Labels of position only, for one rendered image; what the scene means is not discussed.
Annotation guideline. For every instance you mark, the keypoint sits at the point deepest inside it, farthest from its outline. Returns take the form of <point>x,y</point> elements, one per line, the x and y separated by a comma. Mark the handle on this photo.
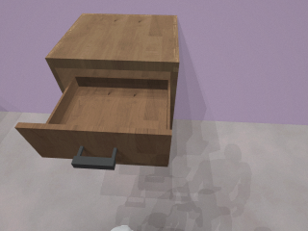
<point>89,162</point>

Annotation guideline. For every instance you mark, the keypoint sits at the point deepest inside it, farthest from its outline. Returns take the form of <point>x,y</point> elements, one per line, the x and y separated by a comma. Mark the drawer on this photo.
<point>131,114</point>

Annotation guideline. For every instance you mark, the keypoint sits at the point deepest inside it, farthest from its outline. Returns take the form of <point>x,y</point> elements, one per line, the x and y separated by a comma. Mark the cabinet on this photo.
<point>119,45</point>

